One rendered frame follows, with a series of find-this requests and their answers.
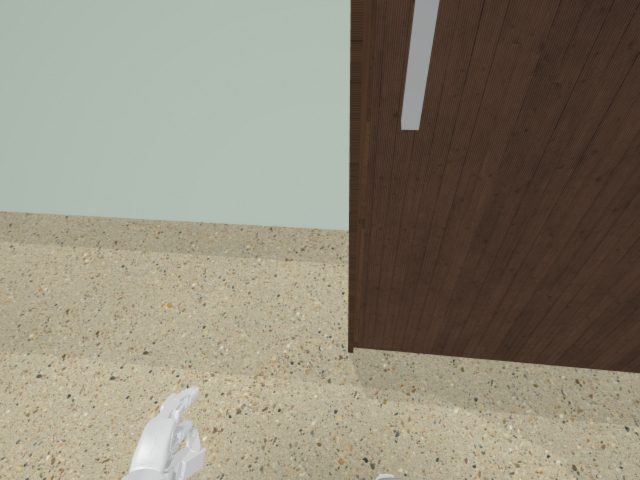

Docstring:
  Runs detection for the handle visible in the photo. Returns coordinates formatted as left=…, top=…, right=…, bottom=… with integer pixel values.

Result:
left=401, top=0, right=440, bottom=130

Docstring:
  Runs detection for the wardrobe door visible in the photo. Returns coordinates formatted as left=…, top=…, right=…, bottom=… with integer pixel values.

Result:
left=359, top=0, right=640, bottom=372

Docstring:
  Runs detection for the robot left hand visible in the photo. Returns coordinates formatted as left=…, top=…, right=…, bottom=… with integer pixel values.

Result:
left=129, top=386, right=206, bottom=480

